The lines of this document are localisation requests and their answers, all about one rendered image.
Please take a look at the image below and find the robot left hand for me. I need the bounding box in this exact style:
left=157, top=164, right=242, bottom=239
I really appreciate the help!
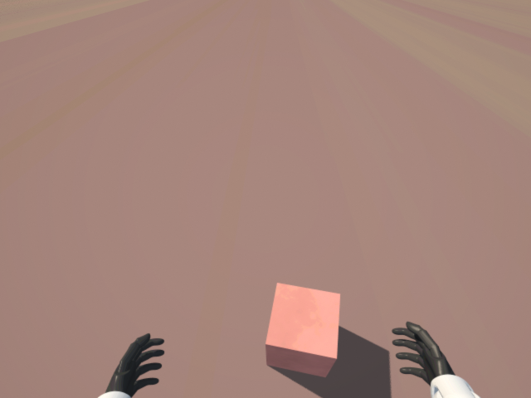
left=105, top=333, right=164, bottom=398

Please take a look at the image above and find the right robot forearm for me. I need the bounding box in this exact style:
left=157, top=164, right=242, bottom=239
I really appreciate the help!
left=431, top=375, right=480, bottom=398

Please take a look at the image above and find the robot right hand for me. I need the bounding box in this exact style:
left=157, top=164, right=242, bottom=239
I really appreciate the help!
left=392, top=322, right=455, bottom=387

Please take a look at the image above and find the carton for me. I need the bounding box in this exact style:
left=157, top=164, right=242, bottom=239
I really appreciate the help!
left=265, top=283, right=340, bottom=377

